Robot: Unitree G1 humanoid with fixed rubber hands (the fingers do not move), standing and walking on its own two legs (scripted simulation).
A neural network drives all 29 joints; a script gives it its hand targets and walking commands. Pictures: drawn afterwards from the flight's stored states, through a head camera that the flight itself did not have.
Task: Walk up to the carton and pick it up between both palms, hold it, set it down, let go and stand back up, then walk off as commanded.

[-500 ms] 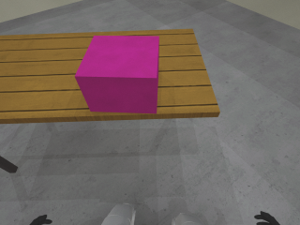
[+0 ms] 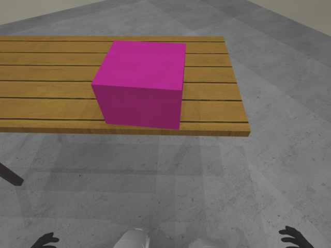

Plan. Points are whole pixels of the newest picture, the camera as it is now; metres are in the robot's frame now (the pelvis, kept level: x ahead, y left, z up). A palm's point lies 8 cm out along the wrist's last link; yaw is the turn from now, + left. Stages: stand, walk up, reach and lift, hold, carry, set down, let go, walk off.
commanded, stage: walk up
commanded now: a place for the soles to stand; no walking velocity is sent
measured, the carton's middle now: (145, 83) +0.62 +0.10 +0.00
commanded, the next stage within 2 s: none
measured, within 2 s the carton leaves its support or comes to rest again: neither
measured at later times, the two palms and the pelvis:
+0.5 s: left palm out of the picture +0.08 +0.35 -0.07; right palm (296, 247) +0.14 -0.29 -0.08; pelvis +0.02 +0.02 +0.00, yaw +3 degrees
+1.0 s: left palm out of the picture +0.10 +0.43 -0.06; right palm (252, 207) +0.23 -0.21 -0.07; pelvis +0.08 +0.09 +0.00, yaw +6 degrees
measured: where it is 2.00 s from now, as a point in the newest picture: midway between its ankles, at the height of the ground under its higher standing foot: outside the picture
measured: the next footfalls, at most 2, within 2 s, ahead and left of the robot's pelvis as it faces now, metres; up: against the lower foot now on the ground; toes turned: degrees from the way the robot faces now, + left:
left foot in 0.94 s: +0.22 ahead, +0.22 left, +0.00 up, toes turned +0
right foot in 1.28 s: +0.25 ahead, -0.03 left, +0.00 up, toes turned +2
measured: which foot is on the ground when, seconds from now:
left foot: down 0.00-0.60, up 0.62-0.92, down 0.94-1.00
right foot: down 0.00-0.96, up 0.98-1.00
